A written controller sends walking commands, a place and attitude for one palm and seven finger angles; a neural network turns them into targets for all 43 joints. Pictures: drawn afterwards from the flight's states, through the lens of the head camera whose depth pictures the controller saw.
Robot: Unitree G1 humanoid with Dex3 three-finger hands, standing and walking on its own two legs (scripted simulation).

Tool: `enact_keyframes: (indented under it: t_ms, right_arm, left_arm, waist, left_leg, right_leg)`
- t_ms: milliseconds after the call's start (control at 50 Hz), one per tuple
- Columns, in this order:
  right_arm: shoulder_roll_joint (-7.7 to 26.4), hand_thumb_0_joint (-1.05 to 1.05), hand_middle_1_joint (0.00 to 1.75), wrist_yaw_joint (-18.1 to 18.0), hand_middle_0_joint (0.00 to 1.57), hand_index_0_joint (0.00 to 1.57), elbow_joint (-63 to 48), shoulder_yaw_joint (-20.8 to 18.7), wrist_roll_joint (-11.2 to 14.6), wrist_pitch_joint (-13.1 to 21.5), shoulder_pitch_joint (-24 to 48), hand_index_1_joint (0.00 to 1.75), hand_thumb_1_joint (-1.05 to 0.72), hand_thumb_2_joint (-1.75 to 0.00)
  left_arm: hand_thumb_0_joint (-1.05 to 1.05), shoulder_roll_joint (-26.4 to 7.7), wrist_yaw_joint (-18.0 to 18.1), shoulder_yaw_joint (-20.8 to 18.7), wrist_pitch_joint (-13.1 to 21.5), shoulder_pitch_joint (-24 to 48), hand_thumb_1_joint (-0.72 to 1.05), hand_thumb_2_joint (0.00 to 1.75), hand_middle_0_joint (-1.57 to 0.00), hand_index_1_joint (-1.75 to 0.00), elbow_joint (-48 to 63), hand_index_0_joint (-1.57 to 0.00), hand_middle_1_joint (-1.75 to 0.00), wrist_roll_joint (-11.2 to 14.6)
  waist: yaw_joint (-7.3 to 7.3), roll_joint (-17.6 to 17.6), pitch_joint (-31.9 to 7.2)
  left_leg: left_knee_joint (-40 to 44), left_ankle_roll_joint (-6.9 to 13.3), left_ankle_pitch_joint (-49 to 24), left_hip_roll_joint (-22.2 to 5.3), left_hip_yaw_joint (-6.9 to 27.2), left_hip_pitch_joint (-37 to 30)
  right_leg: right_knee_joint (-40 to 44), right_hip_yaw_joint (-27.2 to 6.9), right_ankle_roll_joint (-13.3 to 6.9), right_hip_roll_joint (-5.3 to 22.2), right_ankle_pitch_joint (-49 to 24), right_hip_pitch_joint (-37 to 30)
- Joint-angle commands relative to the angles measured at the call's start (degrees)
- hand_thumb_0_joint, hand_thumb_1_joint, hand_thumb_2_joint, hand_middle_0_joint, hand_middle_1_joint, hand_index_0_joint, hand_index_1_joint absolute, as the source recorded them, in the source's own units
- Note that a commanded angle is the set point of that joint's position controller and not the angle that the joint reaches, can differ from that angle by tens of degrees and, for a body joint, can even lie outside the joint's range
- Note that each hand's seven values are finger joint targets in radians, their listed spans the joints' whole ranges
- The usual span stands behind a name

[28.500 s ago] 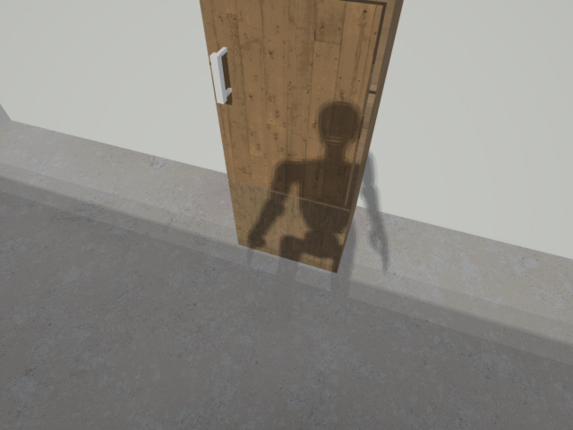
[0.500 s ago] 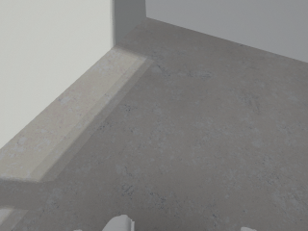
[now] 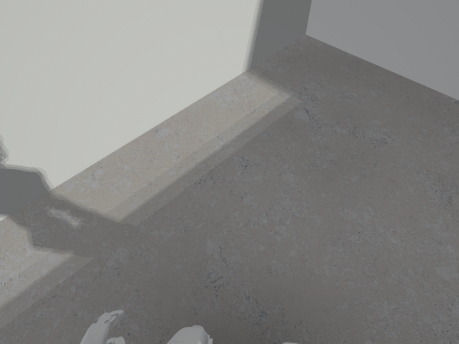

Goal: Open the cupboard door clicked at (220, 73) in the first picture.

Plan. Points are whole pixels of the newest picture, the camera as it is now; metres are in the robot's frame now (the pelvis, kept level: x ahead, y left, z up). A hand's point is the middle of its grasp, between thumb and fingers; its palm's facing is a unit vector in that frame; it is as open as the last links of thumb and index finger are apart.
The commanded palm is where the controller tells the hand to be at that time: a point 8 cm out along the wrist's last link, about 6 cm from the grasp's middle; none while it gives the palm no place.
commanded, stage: turn to face it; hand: left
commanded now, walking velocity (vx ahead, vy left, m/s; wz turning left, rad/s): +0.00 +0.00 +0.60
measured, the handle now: out of the picture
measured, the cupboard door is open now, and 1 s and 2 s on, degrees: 42 42 42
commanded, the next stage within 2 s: none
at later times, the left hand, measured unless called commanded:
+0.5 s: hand out of the picture +0.03 +0.24 -0.16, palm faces +0.32 -0.91 -0.25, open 7.4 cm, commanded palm none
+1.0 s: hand out of the picture -0.03 +0.18 -0.17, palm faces +0.60 -0.77 -0.20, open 7.4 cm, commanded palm none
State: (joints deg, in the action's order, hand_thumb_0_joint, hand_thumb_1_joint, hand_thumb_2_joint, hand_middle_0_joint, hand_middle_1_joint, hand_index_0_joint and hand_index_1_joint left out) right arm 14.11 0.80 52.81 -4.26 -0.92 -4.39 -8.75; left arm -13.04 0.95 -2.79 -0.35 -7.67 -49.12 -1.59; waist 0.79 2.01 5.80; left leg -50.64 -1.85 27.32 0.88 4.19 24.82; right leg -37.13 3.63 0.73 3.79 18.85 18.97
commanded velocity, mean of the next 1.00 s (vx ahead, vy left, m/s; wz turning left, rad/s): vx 0.00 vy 0.00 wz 0.60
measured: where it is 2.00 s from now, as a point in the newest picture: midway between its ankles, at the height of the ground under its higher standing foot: outside the picture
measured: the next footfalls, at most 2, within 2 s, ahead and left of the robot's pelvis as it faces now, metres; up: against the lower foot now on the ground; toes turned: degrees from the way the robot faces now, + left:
left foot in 0.30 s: +0.03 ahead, +0.13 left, +0.00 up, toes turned +17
right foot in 0.66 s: +0.11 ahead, -0.13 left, +0.00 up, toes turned +21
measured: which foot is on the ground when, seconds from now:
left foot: up 0.00-0.28, down 0.30-0.66, up 0.68-0.98, down 1.00-1.00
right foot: down 0.00-0.30, up 0.32-0.64, down 0.66-0.98, up 1.00-1.00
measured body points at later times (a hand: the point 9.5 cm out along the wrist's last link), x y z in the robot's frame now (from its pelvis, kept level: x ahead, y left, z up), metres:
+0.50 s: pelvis +0.01 +0.01 +0.01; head +0.06 +0.04 +0.46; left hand +0.01 +0.29 -0.14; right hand +0.17 -0.21 -0.12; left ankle -0.01 +0.12 -0.72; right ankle +0.03 -0.15 -0.66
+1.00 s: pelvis +0.03 -0.01 +0.00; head +0.06 +0.03 +0.44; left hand -0.07 +0.22 -0.16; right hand +0.27 -0.17 -0.13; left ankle -0.03 +0.09 -0.73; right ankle +0.08 -0.14 -0.72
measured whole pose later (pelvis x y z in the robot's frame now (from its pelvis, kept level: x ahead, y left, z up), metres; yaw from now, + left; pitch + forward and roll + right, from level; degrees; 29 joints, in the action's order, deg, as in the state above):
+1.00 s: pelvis +0.03 -0.01 +0.00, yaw +38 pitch +1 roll +1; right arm 14.2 2.0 52.0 -3.8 -0.8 -3.0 -7.3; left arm -12.0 0.5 -2.6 -1.0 -12.2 -51.3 -1.3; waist 0.7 -3.0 6.4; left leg -34.2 -0.9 14.8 -1.0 -4.3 18.3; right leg -39.9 13.0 3.1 10.3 23.0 15.2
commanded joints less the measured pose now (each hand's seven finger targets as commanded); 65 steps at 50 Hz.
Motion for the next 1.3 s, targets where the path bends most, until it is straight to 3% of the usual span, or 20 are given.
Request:
enact_keyframes:
  t_ms: [0,60,180,240,280,300,360,580,600,640,680,740,860,920,940,960,1000,1080,1220,1280]
  right_arm:
    - [5.5,0.00,0.30,0.7,0.20,0.20,-5.2,-2.0,-0.2,1.1,2.6,0.30,-0.90,-0.90]
    - [3.6,0.00,0.30,1.0,0.20,0.20,-4.9,-1.1,0.2,1.0,2.8,0.30,-0.90,-0.90]
    - [1.8,0.00,0.30,1.2,0.20,0.20,-5.8,-0.1,0.6,2.1,4.9,0.30,-0.90,-0.90]
    - [4.7,0.00,0.30,0.9,0.20,0.20,-4.0,-0.8,0.4,2.8,-1.9,0.30,-0.90,-0.90]
    - [15.1,0.00,0.30,0.0,0.20,0.20,-3.2,-3.4,-0.3,3.0,-8.7,0.30,-0.90,-0.90]
    - [15.4,0.00,0.30,-0.6,0.20,0.20,-2.0,-3.4,-0.5,2.6,-10.9,0.30,-0.90,-0.90]
    - [11.3,0.00,0.30,-1.7,0.20,0.20,-3.7,-2.3,-0.5,3.4,-3.1,0.30,-0.90,-0.90]
    - [10.8,0.00,0.30,-1.2,0.20,0.20,-4.7,-2.7,-0.3,2.6,1.6,0.30,-0.90,-0.90]
    - [9.7,0.00,0.30,-1.1,0.20,0.20,-5.3,-2.5,0.1,2.6,2.7,0.30,-0.90,-0.90]
    - [4.7,0.00,0.30,-0.5,0.20,0.20,-7.4,-1.9,0.6,2.6,3.3,0.30,-0.90,-0.90]
    - [6.2,0.00,0.30,0.0,0.20,0.20,-5.9,-2.4,0.1,1.7,1.8,0.30,-0.90,-0.90]
    - [4.5,0.00,0.30,0.8,0.20,0.20,-4.3,-1.6,0.0,0.9,1.6,0.30,-0.90,-0.90]
    - [2.1,0.00,0.30,1.3,0.20,0.20,-5.5,-0.2,0.5,1.9,5.8,0.30,-0.90,-0.90]
    - [3.7,0.00,0.30,1.1,0.20,0.20,-4.7,-0.5,0.3,2.5,1.0,0.30,-0.90,-0.90]
    - [6.3,0.00,0.30,1.0,0.20,0.20,-3.8,-1.3,0.1,2.9,-2.6,0.30,-0.90,-0.90]
    - [12.9,0.00,0.30,0.4,0.20,0.20,-3.4,-2.9,-0.4,3.4,-6.6,0.30,-0.90,-0.90]
    - [15.7,0.00,0.30,-0.7,0.20,0.20,-2.1,-3.4,-0.6,2.8,-10.6,0.30,-0.90,-0.90]
    - [10.8,0.00,0.30,-1.7,0.20,0.20,-4.5,-2.0,-0.6,3.5,-0.6,0.30,-0.90,-0.90]
    - [11.2,0.00,0.30,-1.3,0.20,0.20,-4.8,-2.6,-0.8,2.8,0.3,0.30,-0.90,-0.90]
    - [9.3,0.00,0.30,-0.9,0.20,0.20,-5.8,-2.5,0.2,2.4,3.6,0.30,-0.90,-0.90]
  left_arm:
    - [0.00,-9.4,1.0,-2.2,0.3,-0.9,0.90,0.90,-0.20,-0.30,4.0,-0.20,-0.30,0.3]
    - [0.00,-8.4,1.0,-1.9,0.9,-2.4,0.90,0.90,-0.20,-0.30,3.8,-0.20,-0.30,0.1]
    - [0.00,-11.3,0.9,-3.3,1.0,-7.5,0.90,0.90,-0.20,-0.30,1.3,-0.20,-0.30,-0.3]
    - [0.00,-11.4,0.3,-3.6,0.6,-5.4,0.90,0.90,-0.20,-0.30,1.4,-0.20,-0.30,0.8]
    - [0.00,-4.9,-0.2,-1.6,-0.1,-1.7,0.90,0.90,-0.20,-0.30,5.1,-0.20,-0.30,1.2]
    - [0.00,-6.0,0.1,-1.8,-0.8,1.7,0.90,0.90,-0.20,-0.30,5.9,-0.20,-0.30,0.8]
    - [0.00,-5.8,-0.2,-2.3,-1.3,1.4,0.90,0.90,-0.20,-0.30,3.1,-0.20,-0.30,0.6]
    - [0.00,-5.5,-0.2,-2.1,-0.4,-5.1,0.90,0.90,-0.20,-0.30,1.7,-0.20,-0.30,1.1]
    - [0.00,-6.9,0.1,-2.5,0.1,-7.7,0.90,0.90,-0.20,-0.30,1.2,-0.20,-0.30,1.0]
    - [0.00,-15.3,0.9,-3.9,0.8,-9.4,0.90,0.90,-0.20,-0.30,1.3,-0.20,-0.30,-0.2]
    - [0.00,-10.3,1.5,-2.9,0.8,-3.8,0.90,0.90,-0.20,-0.30,2.7,-0.20,-0.30,0.2]
    - [0.00,-8.0,1.1,-1.9,0.7,-0.4,0.90,0.90,-0.20,-0.30,3.6,-0.20,-0.30,0.3]
    - [0.00,-11.5,0.8,-3.3,0.8,-6.9,0.90,0.90,-0.20,-0.30,1.4,-0.20,-0.30,-0.2]
    - [0.00,-11.9,0.3,-3.7,0.6,-6.1,0.90,0.90,-0.20,-0.30,1.1,-0.20,-0.30,0.4]
    - [0.00,-11.1,0.1,-3.5,0.4,-5.2,0.90,0.90,-0.20,-0.30,1.6,-0.20,-0.30,0.9]
    - [0.00,-6.8,-0.3,-2.8,0.0,-4.7,0.90,0.90,-0.20,-0.30,3.7,-0.20,-0.30,1.3]
    - [0.00,-6.0,0.1,-1.8,-0.9,1.7,0.90,0.90,-0.20,-0.30,6.3,-0.20,-0.30,0.8]
    - [0.00,-5.7,-0.6,-2.3,-1.5,-0.3,0.90,0.90,-0.20,-0.30,2.7,-0.20,-0.30,0.5]
    - [0.00,-4.6,-0.4,-1.9,-1.0,-2.2,0.90,0.90,-0.20,-0.30,2.6,-0.20,-0.30,1.0]
    - [0.00,-7.8,0.1,-2.8,0.1,-8.8,0.90,0.90,-0.20,-0.30,1.5,-0.20,-0.30,0.7]
  waist:
    - [-0.04,-17.0,-5.2]
    - [-0.27,-15.1,-6.7]
    - [-3.18,-13.1,-9.7]
    - [1.00,-8.3,-11.4]
    - [5.15,18.0,-13.3]
    - [5.85,11.4,-12.9]
    - [2.05,10.1,-8.5]
    - [-1.93,7.1,-9.0]
    - [-3.41,4.3,-9.6]
    - [-4.87,-22.1,-9.0]
    - [-1.39,-14.6,-6.2]
    - [0.38,-16.0,-4.7]
    - [-3.26,-12.7,-7.7]
    - [-0.62,-11.3,-9.6]
    - [1.72,-4.7,-11.5]
    - [3.91,12.9,-13.8]
    - [5.41,9.6,-12.9]
    - [0.70,9.2,-8.6]
    - [0.09,6.7,-9.7]
    - [-3.66,2.1,-10.2]
  left_leg:
    - [-23.0,-1.0,-0.9,-3.1,-2.2,8.6]
    - [-12.8,-2.2,-1.6,-2.9,-5.6,6.2]
    - [9.6,-1.6,-0.8,-1.6,-10.5,-0.8]
    - [25.1,-0.1,-16.6,-1.8,-9.9,-15.3]
    - [29.4,12.5,-49.1,-24.5,19.7,-28.1]
    - [28.5,16.2,-48.7,-26.1,18.3,-25.5]
    - [29.6,12.0,-37.9,-17.1,11.7,-17.0]
    - [24.7,8.6,-30.8,-10.8,11.8,-7.7]
    - [21.2,6.1,-25.2,-8.1,10.7,-2.9]
    - [-5.2,-0.7,8.7,3.4,-2.8,10.6]
    - [-18.4,-0.1,3.6,-1.3,0.7,9.2]
    - [-17.9,-1.9,-1.5,-2.9,-3.8,7.5]
    - [6.9,-1.8,-0.8,-1.4,-10.4,0.3]
    - [20.7,-0.6,-11.2,-0.5,-11.1,-9.9]
    - [25.6,0.7,-20.1,-2.8,-7.7,-18.6]
    - [28.2,7.9,-37.9,-18.2,13.8,-27.6]
    - [28.7,16.1,-44.9,-25.4,18.3,-23.9]
    - [30.3,10.7,-30.1,-14.8,10.8,-14.7]
    - [28.0,10.3,-28.7,-12.2,13.0,-11.1]
    - [20.7,5.5,-20.0,-6.5,10.3,-0.7]
  right_leg:
    - [20.3,-11.9,-6.5,16.2,-10.0,-6.1]
    - [17.1,-3.2,-5.9,14.5,-24.2,-10.8]
    - [10.6,-0.6,-6.5,17.3,-34.8,-18.0]
    - [1.4,4.6,-1.5,15.8,-27.3,-9.3]
    - [-21.2,5.4,5.3,3.8,19.7,15.1]
    - [-27.4,-1.1,4.1,3.9,18.9,15.9]
    - [-29.5,-4.0,4.0,3.2,8.2,15.1]
    - [4.2,-0.5,3.5,-3.4,-1.3,-6.7]
    - [12.9,-1.9,3.1,-1.3,-6.2,-13.8]
    - [23.2,-26.5,-7.6,24.5,-13.3,-17.6]
    - [21.8,-17.9,-9.6,21.4,-12.5,-9.6]
    - [18.4,-5.1,-6.8,15.0,-22.0,-8.8]
    - [11.6,-0.1,-6.4,16.7,-34.1,-16.7]
    - [4.4,3.5,-2.8,16.0,-30.8,-12.6]
    - [-2.8,5.8,-0.2,14.6,-24.8,-6.2]
    - [-16.4,8.0,4.3,6.3,4.3,9.3]
    - [-29.3,-1.9,3.7,4.1,18.3,15.0]
    - [-27.6,-3.9,3.9,2.8,6.5,12.8]
    - [-5.8,-1.1,3.6,-2.4,6.1,0.5]
    - [13.9,-3.0,2.6,-0.3,-4.8,-15.1]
